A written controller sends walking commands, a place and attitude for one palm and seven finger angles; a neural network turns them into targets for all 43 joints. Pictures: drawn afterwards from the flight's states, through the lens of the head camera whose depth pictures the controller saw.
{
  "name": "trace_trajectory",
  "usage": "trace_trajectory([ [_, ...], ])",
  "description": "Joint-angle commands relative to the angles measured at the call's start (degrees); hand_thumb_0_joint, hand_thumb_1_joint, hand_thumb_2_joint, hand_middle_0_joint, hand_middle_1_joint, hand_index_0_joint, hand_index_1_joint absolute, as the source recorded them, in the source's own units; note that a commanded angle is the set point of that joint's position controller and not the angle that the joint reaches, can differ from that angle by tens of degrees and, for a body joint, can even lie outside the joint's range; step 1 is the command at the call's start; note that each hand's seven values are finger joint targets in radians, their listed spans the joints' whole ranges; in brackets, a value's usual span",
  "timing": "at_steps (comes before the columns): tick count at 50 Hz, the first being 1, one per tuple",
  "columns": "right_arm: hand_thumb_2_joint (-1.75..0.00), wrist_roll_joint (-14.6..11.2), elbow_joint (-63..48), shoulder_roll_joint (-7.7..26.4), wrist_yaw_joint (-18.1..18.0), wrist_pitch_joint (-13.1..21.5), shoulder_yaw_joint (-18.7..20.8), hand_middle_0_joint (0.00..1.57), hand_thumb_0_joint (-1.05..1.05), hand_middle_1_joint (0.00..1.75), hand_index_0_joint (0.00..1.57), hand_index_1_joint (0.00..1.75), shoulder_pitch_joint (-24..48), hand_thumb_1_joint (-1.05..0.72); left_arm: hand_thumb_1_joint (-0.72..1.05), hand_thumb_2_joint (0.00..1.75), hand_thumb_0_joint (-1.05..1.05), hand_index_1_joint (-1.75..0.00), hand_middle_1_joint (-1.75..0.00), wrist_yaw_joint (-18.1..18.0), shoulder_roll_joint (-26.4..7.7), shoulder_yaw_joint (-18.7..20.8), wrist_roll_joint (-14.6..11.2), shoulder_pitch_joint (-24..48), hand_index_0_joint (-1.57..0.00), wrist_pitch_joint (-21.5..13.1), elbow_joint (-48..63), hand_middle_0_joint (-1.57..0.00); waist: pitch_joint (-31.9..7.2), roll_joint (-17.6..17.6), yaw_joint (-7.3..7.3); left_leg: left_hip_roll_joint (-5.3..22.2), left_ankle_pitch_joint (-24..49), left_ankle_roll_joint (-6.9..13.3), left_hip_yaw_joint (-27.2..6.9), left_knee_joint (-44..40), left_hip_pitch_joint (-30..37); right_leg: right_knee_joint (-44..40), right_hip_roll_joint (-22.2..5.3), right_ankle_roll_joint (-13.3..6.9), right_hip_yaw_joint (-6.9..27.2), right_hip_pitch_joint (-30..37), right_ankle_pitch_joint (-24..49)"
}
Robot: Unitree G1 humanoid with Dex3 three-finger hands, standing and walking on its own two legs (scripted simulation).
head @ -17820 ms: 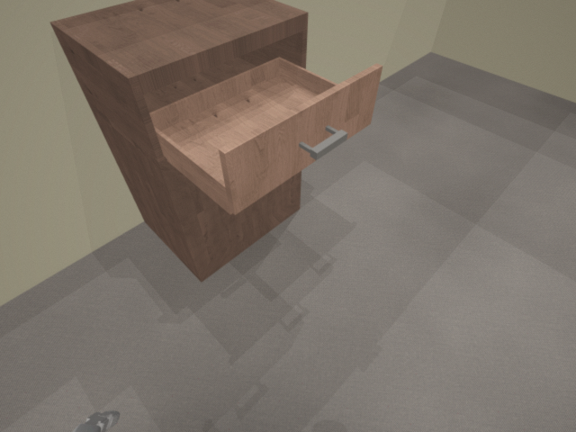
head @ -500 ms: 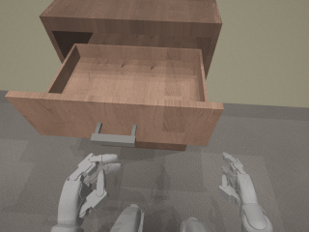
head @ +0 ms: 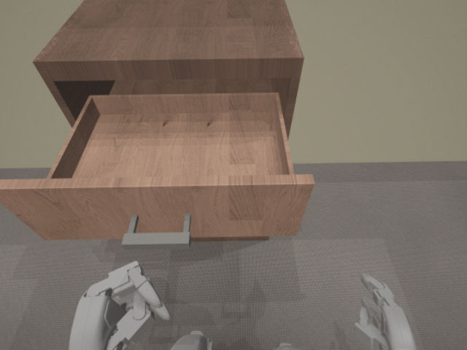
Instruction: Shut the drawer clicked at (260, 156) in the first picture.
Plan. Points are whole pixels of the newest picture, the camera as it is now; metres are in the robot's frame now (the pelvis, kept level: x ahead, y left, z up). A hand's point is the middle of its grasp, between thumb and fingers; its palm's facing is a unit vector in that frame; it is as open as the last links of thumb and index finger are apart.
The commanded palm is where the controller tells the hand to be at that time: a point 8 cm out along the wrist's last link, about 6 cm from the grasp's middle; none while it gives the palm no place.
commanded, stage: raise the hand and make a fist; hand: left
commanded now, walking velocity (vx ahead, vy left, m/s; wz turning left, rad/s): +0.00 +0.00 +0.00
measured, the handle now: (159, 230) +0.32 +0.15 +0.02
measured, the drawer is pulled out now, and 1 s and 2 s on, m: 0.30 0.30 0.30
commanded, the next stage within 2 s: bring the fist close to the handle in 0.82 s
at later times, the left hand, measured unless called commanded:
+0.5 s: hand (147, 326) +0.15 +0.11 +0.13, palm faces +0.04 -1.00 -0.01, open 3.3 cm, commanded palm +0.10 +0.16 +0.12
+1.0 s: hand (146, 328) +0.14 +0.11 +0.12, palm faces +0.05 -1.00 +0.01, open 3.3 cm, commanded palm +0.10 +0.16 +0.11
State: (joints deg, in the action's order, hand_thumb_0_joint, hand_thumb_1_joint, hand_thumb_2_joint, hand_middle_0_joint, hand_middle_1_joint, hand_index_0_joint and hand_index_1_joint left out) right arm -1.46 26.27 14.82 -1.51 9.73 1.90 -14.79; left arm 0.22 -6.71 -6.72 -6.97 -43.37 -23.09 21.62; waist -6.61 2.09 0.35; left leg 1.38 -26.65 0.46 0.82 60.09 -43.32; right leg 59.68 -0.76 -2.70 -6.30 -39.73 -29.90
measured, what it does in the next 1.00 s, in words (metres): stands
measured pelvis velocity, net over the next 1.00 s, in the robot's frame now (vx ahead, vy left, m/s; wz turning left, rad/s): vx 0.01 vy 0.00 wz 0.01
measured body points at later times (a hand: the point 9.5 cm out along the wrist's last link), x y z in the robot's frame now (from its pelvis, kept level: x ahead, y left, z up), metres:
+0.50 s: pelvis +0.01 +0.00 +0.01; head +0.02 -0.03 +0.46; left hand +0.14 +0.16 +0.13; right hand +0.22 -0.21 -0.04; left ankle +0.03 +0.12 -0.67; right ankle +0.00 -0.09 -0.67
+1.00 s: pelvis +0.01 +0.00 +0.01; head +0.02 -0.02 +0.46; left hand +0.14 +0.16 +0.12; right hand +0.21 -0.21 -0.04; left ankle +0.03 +0.12 -0.67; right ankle +0.00 -0.09 -0.67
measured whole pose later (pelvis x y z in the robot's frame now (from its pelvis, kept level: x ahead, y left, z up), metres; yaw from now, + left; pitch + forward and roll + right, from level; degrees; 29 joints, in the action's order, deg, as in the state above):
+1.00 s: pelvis +0.01 +0.00 +0.01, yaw +1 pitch +7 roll -1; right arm -2.2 22.7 12.2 -0.9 8.3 -0.6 -14.6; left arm 2.1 -6.4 -9.0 -6.6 -51.0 -18.6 29.9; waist -7.2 3.1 -0.9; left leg 1.0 -26.4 0.6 0.4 57.4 -38.5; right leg 56.6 -0.9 -2.4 -6.6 -34.5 -29.6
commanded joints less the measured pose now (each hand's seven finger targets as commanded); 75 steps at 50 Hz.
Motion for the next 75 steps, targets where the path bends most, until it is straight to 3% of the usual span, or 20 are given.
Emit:
trace_trajectory([
  [1, -0.9, -0.38, -11.76, 3.26, -0.08, 2.22, 1.21, 0.2, 0.0, 0.3, 0.2, 0.3, 5.03, -0.9, 0.9, 0.9, 0.0, -1.49, -1.49, 0.5, -2.3, 0.74, 0.09, -6.13, -1.3, -1.86, 13.49, -1.3, -6.81, -2.52, -0.87, -1.21, 10.77, 1.85, -1.37, -9.38, 6.61, -11.97, -0.08, 1.42, 4.36, 6.7, 13.15],
  [4, -0.9, -0.53, -12.42, 2.85, -0.15, 1.11, 1.13, 0.2, 0.0, 0.3, 0.2, 0.3, 5.06, -0.9, 0.9, 0.9, 0.0, -1.56, -1.56, 0.21, -3.15, 1.95, 0.12, -7.67, -1.36, -0.63, 15.39, -1.36, -7.74, -2.44, -1.46, -1.12, 12.7, 1.88, -1.38, -10.07, 8.01, -11.86, 0.23, 1.38, 3.68, 8.24, 15.88],
  [5, -0.9, -0.52, -12.89, 2.74, -0.13, 1.01, 0.8, 0.2, 0.0, 0.3, 0.2, 0.3, 5.24, -0.9, 0.9, 0.9, 0.0, -1.58, -1.58, 0.28, -1.97, 0.45, -0.06, -7.12, -1.38, -0.44, 16.35, -1.38, -6.55, -3.19, -0.71, -1.15, 12.81, 2.02, -1.43, -10.13, 8.3, -12.14, 0.24, 1.55, 3.53, 7.99, 16.56],
  [11, -0.9, -0.6, -13.7, 2.7, 0.11, 0.95, 0.09, 0.2, 0.0, 0.3, 0.2, 0.3, 5.41, -0.9, 0.9, 0.9, 0.0, -1.6, -1.6, 1.27, -1.61, -1.16, -0.21, -7.62, -1.4, -0.11, 18.66, -1.4, -3.69, -3.77, -0.13, -0.94, 11.81, 2.2, -2.15, -10.78, 8.65, -13.1, 0.4, 1.72, 3.09, 7.06, 14.92],
  [19, -0.9, -1.21, -14.59, 2.48, -0.09, 0.9, -0.22, 0.2, 0.0, 0.3, 0.2, 0.3, 6.04, -0.9, 0.9, 0.9, 0.0, -1.6, -1.6, 2.57, -3.87, 0.16, -0.14, -8.73, -1.4, 2.04, 21.6, -1.4, -3.17, -3.53, -0.85, -1.24, 9.37, 2.23, -2.0, -11.2, 8.97, -15.51, -0.18, 1.78, 4.65, 8.4, 10.84],
  [27, -0.9, -1.12, -14.17, 2.38, -0.1, 1.82, -0.15, 0.2, 0.0, 0.3, 0.2, 0.3, 6.14, -0.9, 0.9, 0.9, 0.0, -1.6, -1.6, 2.25, -1.64, -0.52, -0.97, -10.42, -1.4, 1.86, 20.44, -1.4, -1.98, -5.76, -0.89, -1.64, 8.77, 2.17, -1.71, -10.92, 8.14, -16.86, -0.61, 2.09, 5.63, 8.68, 9.63],
  [34, -0.9, -1.16, -13.77, 2.24, 0.05, 2.16, 0.46, 0.2, 0.0, 0.3, 0.2, 0.3, 5.99, -0.9, 0.9, 0.9, 0.0, -1.6, -1.6, 1.67, -3.39, 0.46, -0.28, -12.59, -1.4, 1.02, 22.24, -1.4, -3.48, -3.12, -1.57, -1.43, 11.14, 2.28, -1.49, -10.77, 8.78, -15.67, -0.62, 1.79, 5.42, 9.64, 12.82],
  [39, -0.9, -1.02, -13.7, 2.19, 0.08, 2.03, 0.48, 0.2, 0.0, 0.3, 0.2, 0.3, 6.41, -0.9, 0.9, 0.9, 0.0, -1.6, -1.6, 1.24, -2.8, 0.33, -0.45, -11.8, -1.4, 0.59, 21.34, -1.4, -1.12, -4.44, -1.16, -1.56, 8.86, 2.21, -1.53, -10.49, 7.46, -16.72, -0.63, 1.85, 6.01, 8.18, 8.96],
  [47, -0.9, -0.94, -14.09, 2.55, 0.13, 2.01, 0.09, 0.2, 0.0, 0.3, 0.2, 0.3, 5.82, -0.9, 0.9, 0.9, 0.0, -1.6, -1.6, 1.82, -1.49, -1.74, -0.14, -10.43, -1.4, 0.82, 20.96, -1.4, -2.34, -3.27, -0.34, -1.44, 8.68, 2.35, -1.78, -10.71, 7.67, -15.1, -0.21, 1.85, 4.83, 7.07, 9.53],
  [49, -0.9, -0.91, -13.68, 2.76, 0.08, 1.66, 0.28, 0.2, 0.0, 0.3, 0.2, 0.3, 5.84, -0.9, 0.9, 0.9, 0.0, -1.6, -1.6, 1.68, -2.28, -0.58, 0.22, -10.17, -1.4, 0.98, 18.71, -1.4, -2.19, -4.53, -0.54, -1.41, 8.49, 2.25, -2.06, -10.51, 6.64, -14.64, 0.07, 1.77, 4.63, 6.57, 9.26],
  [52, -0.9, -0.67, -14.01, 3.09, 0.33, 1.5, -0.03, 0.2, 0.0, 0.3, 0.2, 0.3, 5.69, -0.9, 0.9, 0.9, 0.0, -1.6, -1.6, 1.67, -0.68, -2.46, 0.7, -7.46, -1.4, 0.52, 16.59, -1.4, -1.32, -4.67, 0.28, -1.5, 6.79, 2.13, -2.4, -9.92, 5.19, -13.58, 0.23, 1.78, 4.12, 4.3, 7.23],
  [53, -0.9, -0.51, -14.15, 3.11, 0.36, 1.52, -0.18, 0.2, 0.0, 0.3, 0.2, 0.3, 5.74, -0.9, 0.9, 0.9, 0.0, -1.6, -1.6, 1.56, -0.03, -3.03, 0.66, -6.62, -1.4, 0.26, 16.39, -1.4, -1.44, -4.49, 0.33, -1.59, 6.52, 2.14, -2.46, -9.63, 4.93, -13.4, 0.23, 1.72, 4.28, 3.9, 6.87],
  [54, -0.9, -0.55, -13.87, 3.32, 0.33, 1.53, 0.09, 0.2, 0.0, 0.3, 0.2, 0.3, 5.57, -0.9, 0.9, 0.9, 0.0, -1.6, -1.6, 1.12, -2.03, -1.56, 1.11, -5.13, -1.4, -0.12, 16.72, -1.4, -2.25, -3.37, 0.2, -1.53, 6.72, 2.08, -2.41, -9.35, 5.05, -12.97, 0.33, 1.56, 4.4, 3.73, 6.89],
  [58, -0.9, -0.12, -14.4, 2.96, 0.8, 1.37, 0.03, 0.2, 0.0, 0.3, 0.2, 0.3, 4.85, -0.9, 0.9, 0.9, 0.0, -1.6, -1.6, 0.24, -0.07, -2.97, 1.38, -5.41, -1.4, -1.38, 16.73, -1.4, -6.97, -2.88, -0.24, -1.54, 9.09, 1.98, -2.22, -8.2, 5.38, -10.39, 0.49, 1.38, 3.69, 4.11, 10.3],
  [59, -0.9, -0.18, -14.03, 3.04, 0.84, 1.12, 0.14, 0.2, 0.0, 0.3, 0.2, 0.3, 4.77, -0.9, 0.9, 0.9, 0.0, -1.6, -1.6, -0.27, -1.63, -1.7, 1.84, -4.63, -1.4, -1.34, 15.93, -1.4, -7.0, -2.17, -0.41, -1.44, 9.07, 1.85, -2.37, -8.32, 5.15, -9.92, 0.74, 1.2, 3.29, 3.76, 10.07],
  [61, -0.9, 0.01, -14.34, 3.14, 1.08, 1.06, -0.18, 0.2, 0.0, 0.3, 0.2, 0.3, 4.96, -0.9, 0.9, 0.9, 0.0, -1.6, -1.6, -0.66, 0.07, -3.79, 2.1, -1.88, -1.4, -1.58, 15.37, -1.4, -6.14, -2.53, 0.54, -1.54, 8.25, 1.83, -2.5, -7.65, 4.08, -9.47, 0.53, 1.35, 3.46, 2.59, 9.57],
  [64, -0.9, 0.08, -13.74, 3.22, 1.12, 0.48, 0.2, 0.2, 0.0, 0.3, 0.2, 0.3, 4.83, -0.9, 0.9, 0.9, 0.0, -1.6, -1.6, -1.4, -0.72, -2.03, 2.62, -2.68, -1.4, -1.49, 12.3, -1.4, -6.84, -3.2, -0.15, -1.27, 8.45, 1.62, -2.47, -7.3, 3.3, -8.96, 0.8, 1.13, 3.45, 2.29, 9.66],
  [65, -0.9, 0.1, -14.29, 3.3, 1.27, 0.45, -0.15, 0.2, 0.0, 0.3, 0.2, 0.3, 5.13, -0.9, 0.9, 0.9, 0.0, -1.6, -1.6, -1.29, 1.4, -4.45, 2.62, -2.44, -1.4, -1.34, 11.83, -1.4, -6.23, -3.52, 0.49, -1.39, 7.8, 1.7, -2.45, -7.14, 2.95, -8.84, 0.7, 1.29, 3.3, 1.68, 9.41],
  [69, -0.9, 0.42, -13.43, 3.64, 1.01, -0.19, 0.02, 0.2, 0.0, 0.3, 0.2, 0.3, 4.84, -0.9, 0.9, 0.9, 0.0, -1.6, -1.6, -2.07, -1.26, -1.42, 2.95, 1.18, -1.4, -1.27, 9.46, -1.4, -6.97, -4.9, 0.32, -1.37, 6.98, 1.51, -2.47, -6.06, 0.78, -8.64, 0.63, 1.24, 4.34, 1.49, 8.3],
  [75, -0.9, 0.77, -12.98, 3.44, 1.12, -0.11, -0.26, 0.2, 0.0, 0.3, 0.2, 0.3, 4.9, -0.9, 0.9, 0.9, 0.0, -1.6, -1.6, -3.05, 0.6, -2.44, 2.66, 5.44, -1.4, -3.27, 8.29, -1.4, -9.65, -2.25, 0.65, -1.32, 7.57, 1.39, -2.36, -4.55, 0.57, -6.75, 0.57, 1.15, 4.14, -0.23, 9.08],
])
